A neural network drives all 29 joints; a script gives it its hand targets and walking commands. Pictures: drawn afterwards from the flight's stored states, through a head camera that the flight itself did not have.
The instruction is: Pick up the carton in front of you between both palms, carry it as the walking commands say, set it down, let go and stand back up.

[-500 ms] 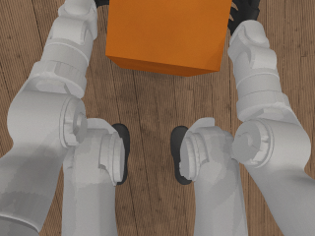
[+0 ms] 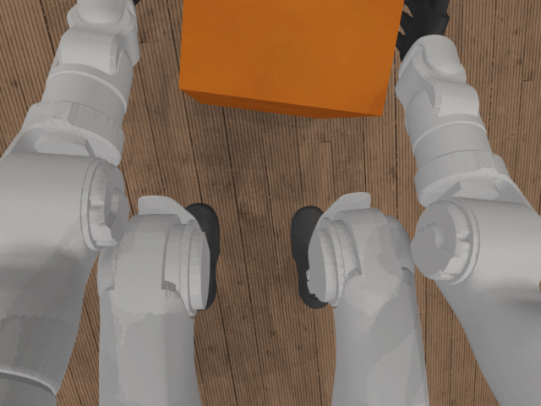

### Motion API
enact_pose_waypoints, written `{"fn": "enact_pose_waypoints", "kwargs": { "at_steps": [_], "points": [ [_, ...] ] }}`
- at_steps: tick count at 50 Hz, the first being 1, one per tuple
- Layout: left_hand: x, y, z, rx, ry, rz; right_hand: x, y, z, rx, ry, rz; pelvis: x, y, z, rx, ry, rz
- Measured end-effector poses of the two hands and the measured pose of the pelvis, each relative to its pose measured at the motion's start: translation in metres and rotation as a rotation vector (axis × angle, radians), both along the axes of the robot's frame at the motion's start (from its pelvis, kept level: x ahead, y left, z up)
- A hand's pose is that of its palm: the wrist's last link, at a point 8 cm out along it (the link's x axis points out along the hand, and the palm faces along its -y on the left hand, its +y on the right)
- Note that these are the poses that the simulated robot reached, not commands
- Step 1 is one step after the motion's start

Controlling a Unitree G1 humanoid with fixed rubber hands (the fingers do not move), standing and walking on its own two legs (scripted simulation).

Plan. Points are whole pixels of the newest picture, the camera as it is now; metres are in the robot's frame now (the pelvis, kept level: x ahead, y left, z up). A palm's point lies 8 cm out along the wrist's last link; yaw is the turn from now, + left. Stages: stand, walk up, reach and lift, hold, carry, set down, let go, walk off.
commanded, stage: set down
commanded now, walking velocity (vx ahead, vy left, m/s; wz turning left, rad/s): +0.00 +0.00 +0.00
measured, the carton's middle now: (279, 29) +0.53 -0.01 -0.23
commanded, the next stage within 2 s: let go in 1.20 s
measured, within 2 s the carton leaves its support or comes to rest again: neither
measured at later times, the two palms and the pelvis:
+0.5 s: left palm out of the picture +0.56 +0.20 -0.05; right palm (505, 0) +0.52 -0.17 -0.05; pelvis +0.01 -0.01 +0.07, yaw +1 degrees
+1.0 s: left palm out of the picture +0.56 +0.22 +0.09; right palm out of the picture +0.51 -0.18 +0.10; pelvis +0.03 +0.00 +0.20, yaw +2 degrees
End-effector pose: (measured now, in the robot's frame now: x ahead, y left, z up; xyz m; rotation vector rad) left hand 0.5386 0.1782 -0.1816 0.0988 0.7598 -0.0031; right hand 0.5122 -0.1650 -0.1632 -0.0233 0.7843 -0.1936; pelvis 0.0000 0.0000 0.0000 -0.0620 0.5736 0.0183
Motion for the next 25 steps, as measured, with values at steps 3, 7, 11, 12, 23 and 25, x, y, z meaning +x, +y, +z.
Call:
{"fn": "enact_pose_waypoints", "kwargs": {
  "at_steps": [3,7,11,12,23,25],
  "points": [
    [-0.005,0.023,-0.006,0.032,0.005,0.045,-0.006,-0.007,-0.010,-0.010,0.012,-0.020,0.000,0.000,0.000,0.000,-0.007,0.005],
    [0.001,0.037,0.002,0.039,-0.024,0.055,-0.005,-0.010,-0.011,-0.009,-0.014,-0.027,0.002,0.000,0.000,0.001,-0.006,0.012],
    [0.016,0.033,0.022,0.021,-0.069,0.051,0.001,-0.011,0.002,-0.009,-0.059,-0.029,0.003,0.000,0.001,0.001,0.013,0.016],
    [0.019,0.031,0.028,0.017,-0.079,0.050,0.003,-0.011,0.007,-0.010,-0.071,-0.029,0.004,-0.001,0.002,0.002,0.018,0.016],
    [0.019,0.022,0.112,0.021,-0.103,0.045,0.005,-0.008,0.099,-0.002,-0.128,-0.038,0.010,-0.005,0.057,0.007,0.116,0.005],
    [0.017,0.025,0.127,0.022,-0.099,0.048,0.004,-0.008,0.113,-0.002,-0.125,-0.040,0.011,-0.005,0.069,0.007,0.140,0.006]
  ]
}}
